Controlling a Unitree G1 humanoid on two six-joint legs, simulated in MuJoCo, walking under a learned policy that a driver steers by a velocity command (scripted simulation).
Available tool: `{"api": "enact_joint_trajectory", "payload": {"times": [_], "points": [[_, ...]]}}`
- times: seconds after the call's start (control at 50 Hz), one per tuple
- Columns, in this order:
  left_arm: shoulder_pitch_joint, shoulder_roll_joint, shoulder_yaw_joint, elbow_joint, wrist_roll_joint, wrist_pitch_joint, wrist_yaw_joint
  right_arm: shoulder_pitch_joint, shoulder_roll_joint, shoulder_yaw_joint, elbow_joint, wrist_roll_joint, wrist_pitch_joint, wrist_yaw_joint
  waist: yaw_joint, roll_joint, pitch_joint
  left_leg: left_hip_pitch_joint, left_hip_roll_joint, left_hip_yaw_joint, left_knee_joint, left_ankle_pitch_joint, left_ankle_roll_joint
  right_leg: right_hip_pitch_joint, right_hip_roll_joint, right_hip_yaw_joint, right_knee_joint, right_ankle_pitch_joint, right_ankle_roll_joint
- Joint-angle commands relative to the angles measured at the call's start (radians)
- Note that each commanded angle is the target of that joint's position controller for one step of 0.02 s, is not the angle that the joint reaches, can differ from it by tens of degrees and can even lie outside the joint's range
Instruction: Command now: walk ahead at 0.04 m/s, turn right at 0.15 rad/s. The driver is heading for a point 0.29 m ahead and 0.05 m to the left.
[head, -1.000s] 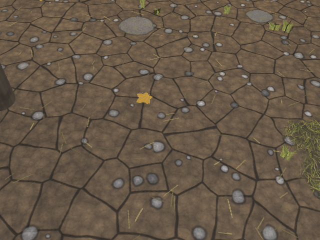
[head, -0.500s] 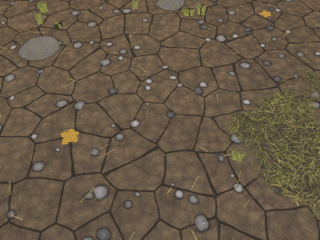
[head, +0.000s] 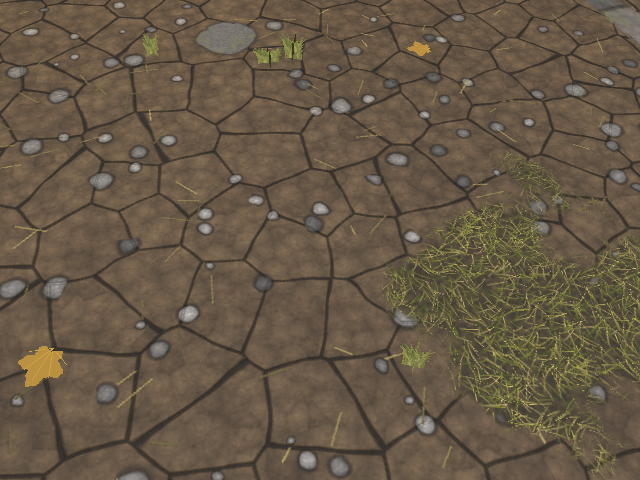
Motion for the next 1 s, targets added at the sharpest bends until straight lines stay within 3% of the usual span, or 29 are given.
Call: {"api": "enact_joint_trajectory", "payload": {"times": [0.02,0.12,0.18,0.2,0.22,0.24,0.26,0.32,0.4,0.5,0.88,0.92,1.0], "points": [[0.128,0.056,0.006,0.005,-0.003,0.02,-0.009,-0.016,-0.109,-0.019,-0.035,-0.011,-0.003,-0.003,0.03,0.184,-0.123,0.077,0.195,-0.196,-0.202,0.258,0.133,0.051,-0.046,-0.024,-0.086,0.036,0.037],[0.061,0.041,-0.015,0.03,-0.008,0.027,0.0,0.029,-0.151,-0.032,0.01,-0.007,0.008,0.007,-0.011,0.202,-0.132,0.104,0.205,-0.234,-0.216,0.006,0.138,0.123,-0.081,-0.084,-0.375,0.091,0.023],[0.084,0.035,-0.023,0.067,-0.003,0.008,0.003,0.026,-0.151,-0.034,0.027,-0.001,0.025,0.007,0.014,0.162,-0.099,0.007,0.184,-0.233,-0.212,-0.162,0.076,0.248,-0.095,-0.091,-0.631,0.275,-0.018],[0.064,0.056,-0.024,0.063,0.009,-0.004,0.006,0.039,-0.138,-0.032,0.031,0.001,0.024,0.009,0.005,0.118,-0.084,-0.037,0.173,-0.232,-0.204,-0.205,0.031,0.274,-0.152,-0.008,-0.677,0.297,-0.038],[0.039,0.101,-0.02,0.053,0.017,-0.016,0.011,0.051,-0.115,-0.028,0.025,0.009,0.022,0.013,-0.021,0.029,-0.08,-0.048,0.122,-0.184,-0.161,-0.215,-0.008,0.233,-0.254,0.124,-0.721,0.232,-0.072],[-0.006,0.084,-0.027,0.07,0.0,-0.024,0.007,0.033,-0.089,-0.024,0.036,0.016,0.024,0.017,-0.045,-0.063,-0.035,0.097,0.05,-0.098,-0.138,-0.125,-0.024,0.027,-0.288,0.156,-0.763,0.14,-0.093],[-0.038,0.041,-0.041,0.072,0.001,-0.035,0.004,0.031,-0.088,-0.022,0.055,0.009,0.022,0.018,-0.054,-0.055,-0.027,0.195,0.059,-0.103,-0.123,-0.048,-0.027,-0.034,-0.274,0.148,-0.791,0.1,-0.073],[-0.004,0.051,-0.042,0.114,-0.006,-0.051,0.013,0.076,-0.113,-0.03,0.11,0.001,0.011,0.02,-0.053,-0.045,-0.034,0.224,0.091,-0.125,-0.125,0.021,-0.009,0.016,-0.22,0.083,-0.779,0.186,-0.038],[0.042,0.037,-0.044,0.159,-0.009,-0.05,0.016,0.079,-0.095,-0.024,0.162,0.004,0.006,0.017,-0.033,0.011,-0.027,0.165,0.094,-0.129,-0.15,0.012,-0.013,0.092,-0.213,0.061,-0.75,0.26,-0.051],[0.057,0.031,-0.046,0.198,-0.01,-0.051,0.019,0.088,-0.082,-0.018,0.217,0.004,0.007,0.011,-0.027,0.037,-0.027,0.17,0.095,-0.131,-0.155,0.028,-0.017,0.11,-0.212,0.05,-0.743,0.294,-0.057],[0.119,-0.026,-0.065,0.296,-0.011,-0.055,0.031,0.129,-0.037,-0.007,0.344,0.006,0.013,-0.008,-0.027,0.032,-0.025,0.188,0.102,-0.125,-0.124,0.105,-0.012,0.146,-0.21,0.023,-0.72,0.416,-0.054],[0.115,-0.013,-0.058,0.293,-0.009,-0.055,0.036,0.119,-0.038,-0.008,0.342,0.007,0.014,-0.007,-0.025,0.031,-0.016,0.154,0.093,-0.132,-0.107,0.115,-0.008,0.163,-0.207,0.005,-0.708,0.416,-0.053],[0.122,0.036,-0.024,0.265,-0.006,-0.043,0.056,0.057,-0.054,-0.021,0.281,0.008,0.018,-0.003,-0.009,0.0,-0.031,0.027,0.043,-0.119,0.019,0.101,0.003,0.194,-0.232,-0.005,-0.651,0.441,-0.084]]}}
